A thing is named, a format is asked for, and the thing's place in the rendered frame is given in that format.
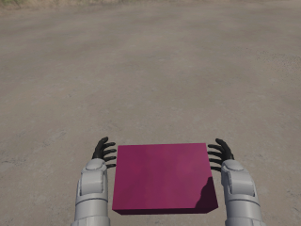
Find left robot forearm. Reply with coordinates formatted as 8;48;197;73
71;158;111;226

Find right robot forearm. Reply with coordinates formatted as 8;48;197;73
221;159;268;226

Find robot left hand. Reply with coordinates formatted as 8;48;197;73
91;137;117;169

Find robot right hand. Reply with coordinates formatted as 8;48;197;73
207;138;235;172

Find carton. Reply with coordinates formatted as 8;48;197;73
112;142;218;216

